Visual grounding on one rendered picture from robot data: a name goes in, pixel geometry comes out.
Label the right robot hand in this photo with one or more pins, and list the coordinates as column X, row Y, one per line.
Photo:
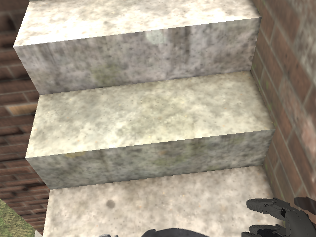
column 297, row 222

